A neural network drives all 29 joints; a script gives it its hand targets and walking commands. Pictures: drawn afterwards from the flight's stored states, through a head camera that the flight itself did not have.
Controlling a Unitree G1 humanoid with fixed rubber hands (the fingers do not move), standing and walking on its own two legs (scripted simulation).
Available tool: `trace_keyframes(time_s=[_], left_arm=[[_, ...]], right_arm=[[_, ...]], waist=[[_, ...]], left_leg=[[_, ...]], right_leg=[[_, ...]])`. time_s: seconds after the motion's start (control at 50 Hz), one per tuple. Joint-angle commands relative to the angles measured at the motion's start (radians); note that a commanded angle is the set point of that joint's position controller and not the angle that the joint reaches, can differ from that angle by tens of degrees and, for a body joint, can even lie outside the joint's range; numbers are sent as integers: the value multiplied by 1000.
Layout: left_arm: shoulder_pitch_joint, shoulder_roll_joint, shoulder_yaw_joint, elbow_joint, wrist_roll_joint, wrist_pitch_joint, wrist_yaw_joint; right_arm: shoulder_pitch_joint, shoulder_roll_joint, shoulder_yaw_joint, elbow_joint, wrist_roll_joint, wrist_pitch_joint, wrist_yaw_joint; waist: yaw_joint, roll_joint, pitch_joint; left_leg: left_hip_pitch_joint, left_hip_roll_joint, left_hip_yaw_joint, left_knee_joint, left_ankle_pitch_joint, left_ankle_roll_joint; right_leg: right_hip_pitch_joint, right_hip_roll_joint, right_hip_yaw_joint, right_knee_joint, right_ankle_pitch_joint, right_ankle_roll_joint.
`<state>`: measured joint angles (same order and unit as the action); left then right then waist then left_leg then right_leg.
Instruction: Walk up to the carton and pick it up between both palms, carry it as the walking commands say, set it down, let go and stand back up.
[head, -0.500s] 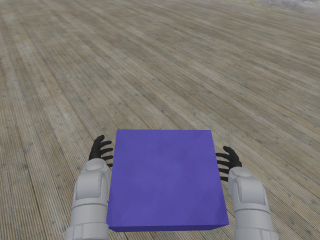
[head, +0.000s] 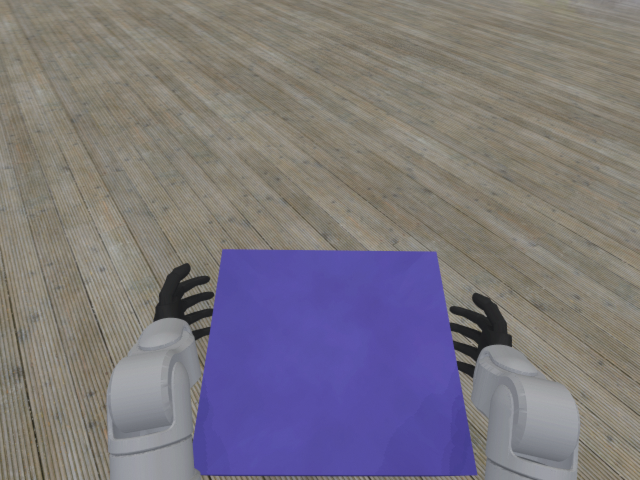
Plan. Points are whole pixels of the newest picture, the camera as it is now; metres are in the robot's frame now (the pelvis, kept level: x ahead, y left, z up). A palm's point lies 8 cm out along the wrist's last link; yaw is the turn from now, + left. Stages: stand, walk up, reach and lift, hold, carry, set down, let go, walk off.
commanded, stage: carry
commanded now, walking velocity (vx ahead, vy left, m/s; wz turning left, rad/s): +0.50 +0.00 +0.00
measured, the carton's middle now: (328, 364) +0.27 +0.01 +0.02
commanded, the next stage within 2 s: none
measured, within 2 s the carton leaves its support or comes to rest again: neither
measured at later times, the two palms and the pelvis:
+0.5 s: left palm (232, 193) +0.52 +0.18 +0.10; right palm (446, 212) +0.52 -0.17 +0.10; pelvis +0.28 -0.01 +0.00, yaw +0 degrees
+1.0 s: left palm (252, 134) +0.74 +0.18 +0.09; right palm (423, 147) +0.73 -0.17 +0.09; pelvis +0.49 +0.00 +0.00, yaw -1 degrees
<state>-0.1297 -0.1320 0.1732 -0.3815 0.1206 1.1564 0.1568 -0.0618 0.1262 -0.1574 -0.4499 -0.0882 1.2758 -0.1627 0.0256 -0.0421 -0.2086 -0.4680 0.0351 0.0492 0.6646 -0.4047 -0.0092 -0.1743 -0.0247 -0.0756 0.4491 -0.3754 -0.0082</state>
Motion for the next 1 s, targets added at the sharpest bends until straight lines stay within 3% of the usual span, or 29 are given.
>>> trace_keyframes(time_s=[0.0, 0.02, 0.04, 0.06, 0.12, 0.22, 0.26, 0.28, 0.3, 0.32, 0.34, 0.38, 0.46, 0.5, 0.52, 0.54, 0.56, 0.6, 0.68, 0.74, 0.76, 0.78, 0.8, 0.84, 0.88, 0.92, 0.94, 0.96, 0.98], left_arm=[[-283, -875, -715, -81, -395, 95, -235], [-281, -868, -718, -76, -389, 99, -235], [-300, -869, -737, -108, -391, 107, -236], [-311, -851, -737, -103, -388, 107, -241], [-352, -908, -751, -113, -417, 85, -259], [-305, -922, -743, -86, -413, 69, -262], [-288, -914, -739, -92, -412, 69, -257], [-280, -916, -735, -95, -414, 69, -254], [-253, -902, -721, -92, -411, 71, -254], [-259, -881, -724, -106, -416, 66, -252], [-270, -889, -731, -104, -415, 64, -249], [-275, -908, -732, -114, -420, 65, -261], [-283, -913, -738, -128, -415, 55, -265], [-270, -914, -747, -129, -409, 52, -262], [-279, -907, -758, -140, -408, 54, -259], [-314, -904, -780, -173, -413, 61, -257], [-319, -893, -785, -162, -411, 61, -260], [-329, -929, -803, -181, -426, 49, -264], [-288, -967, -796, -182, -443, 36, -275], [-292, -973, -789, -214, -441, 27, -277], [-269, -954, -783, -219, -438, 25, -279], [-262, -950, -778, -198, -438, 24, -279], [-280, -947, -776, -195, -443, 26, -282], [-254, -929, -760, -170, -432, 39, -282], [-251, -928, -759, -176, -427, 38, -282], [-239, -932, -758, -169, -421, 40, -281], [-261, -931, -776, -189, -427, 40, -281], [-271, -935, -787, -185, -428, 40, -280], [-293, -939, -799, -195, -434, 39, -279]], right_arm=[[-570, 822, 753, -224, 419, -44, 234], [-526, 812, 740, -203, 415, -41, 232], [-516, 774, 721, -207, 405, -43, 231], [-505, 780, 717, -168, 405, -40, 230], [-575, 840, 764, -225, 415, -57, 242], [-573, 833, 783, -256, 422, -68, 250], [-553, 824, 785, -263, 423, -67, 246], [-569, 827, 785, -268, 424, -68, 243], [-587, 814, 786, -274, 422, -64, 239], [-583, 811, 800, -285, 422, -63, 238], [-602, 816, 812, -284, 435, -60, 245], [-573, 846, 806, -244, 433, -61, 251], [-562, 862, 806, -248, 428, -73, 256], [-535, 868, 787, -247, 428, -79, 259], [-488, 856, 773, -226, 423, -80, 259], [-477, 822, 748, -213, 409, -84, 259], [-470, 831, 742, -185, 413, -82, 262], [-492, 871, 768, -223, 419, -92, 271], [-505, 914, 809, -275, 422, -103, 272], [-519, 915, 823, -313, 427, -111, 263], [-516, 916, 832, -327, 429, -109, 258], [-522, 920, 838, -325, 431, -107, 258], [-539, 923, 849, -331, 435, -102, 255], [-536, 906, 857, -307, 441, -86, 253], [-531, 904, 848, -298, 438, -86, 258], [-503, 904, 823, -289, 423, -88, 264], [-486, 900, 810, -275, 419, -92, 264], [-488, 906, 804, -259, 420, -91, 265], [-487, 920, 807, -247, 420, -92, 267]], waist=[[-33, -33, -166], [-62, 36, -250], [-65, 339, -261], [-59, 403, -191], [-62, 146, -97], [-55, 241, -81], [-36, 179, -157], [-13, 121, -252], [17, -39, -294], [15, -297, -262], [13, -262, -216], [8, -108, -161], [-4, -171, -114], [-36, -54, -175], [-55, 45, -245], [-49, 353, -238], [-44, 388, -188], [-55, 253, -148], [-48, 226, -155], [-24, 156, -275], [-12, 24, -357], [-8, -140, -365], [-6, -269, -306], [-5, -203, -225], [-24, -152, -200], [-31, -61, -225], [-32, 108, -253], [-29, 243, -237], [-33, 298, -199]], left_leg=[[256, -69, 209, -274, 236, 11], [555, 8, 57, -263, 208, 61], [695, 275, -402, -347, 172, 170], [802, 373, -619, -369, 392, 269], [637, 338, -420, -410, 371, 222], [436, 211, -109, -422, 358, 125], [362, 166, 2, -259, 496, 69], [221, 136, 66, -67, 607, 25], [-35, 97, 103, 134, 361, -14], [-335, -19, 119, 343, -33, -35], [-441, -14, 21, 440, -186, -15], [-399, 62, -15, 318, -80, -11], [-47, -18, 137, -163, 71, -22], [309, -26, 179, -319, 306, -6], [565, 82, 26, -266, 504, 40], [708, 303, -307, -247, 1046, 138], [760, 342, -347, -214, 1358, 199], [789, 314, -269, -225, 1343, 175], [680, 193, -64, -229, 1204, 105], [451, 128, 17, -118, 1086, 3], [260, 106, 30, 1, 819, -27], [43, 51, 61, 71, 349, -45], [-132, 0, 54, 96, -101, -46], [-175, -5, 55, -41, -137, -31], [22, 20, 98, -285, 113, -36], [347, 90, 43, -272, 724, -25], [514, 179, -42, -160, 1235, 6], [621, 232, -84, -125, 1527, 43], [687, 240, -105, -130, 1609, 60]], right_leg=[[83, -176, -42, 85, 495, -45], [-112, -125, -93, 286, 532, -3], [-408, -12, -142, 572, 167, 51], [-667, 59, -63, 678, -186, 39], [-638, -56, 34, 561, -165, 15], [-246, 59, -151, 71, 66, 17], [34, 83, -189, -87, 224, 13], [299, 5, -81, -96, 228, -11], [504, -191, 172, -103, 89, -68], [637, -400, 512, -130, 306, -171], [622, -440, 555, -84, 526, -233], [508, -399, 340, -91, 521, -193], [246, -260, 33, -78, 542, -103], [80, -162, -114, 118, 525, -14], [-118, -114, -141, 270, 423, 34], [-390, -7, -164, 507, 15, 83], [-519, 9, -64, 553, -225, 63], [-586, -13, -37, 481, -213, 42], [-297, 49, -124, 68, 48, 39], [170, -37, -100, -118, 600, 18], [402, -176, 44, -3, 1065, -14], [561, -297, 143, 138, 1551, -76], [640, -343, 186, 153, 1717, -117], [605, -323, 137, 120, 1534, -126], [433, -241, 10, 132, 1210, -62], [152, -155, -55, 182, 938, 26], [-26, -100, -82, 254, 628, 54], [-162, -48, -104, 202, 259, 56], [-257, -6, -111, 134, 22, 51]])
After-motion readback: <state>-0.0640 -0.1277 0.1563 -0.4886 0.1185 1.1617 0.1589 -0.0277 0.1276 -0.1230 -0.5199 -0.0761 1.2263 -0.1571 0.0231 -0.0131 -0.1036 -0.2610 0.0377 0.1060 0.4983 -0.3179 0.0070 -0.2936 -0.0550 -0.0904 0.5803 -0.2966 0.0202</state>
